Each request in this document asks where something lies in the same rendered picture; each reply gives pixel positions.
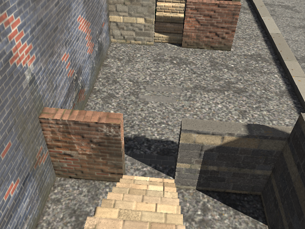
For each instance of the stairs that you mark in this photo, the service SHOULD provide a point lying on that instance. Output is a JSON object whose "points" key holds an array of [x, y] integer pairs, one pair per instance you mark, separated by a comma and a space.
{"points": [[139, 203], [169, 19]]}

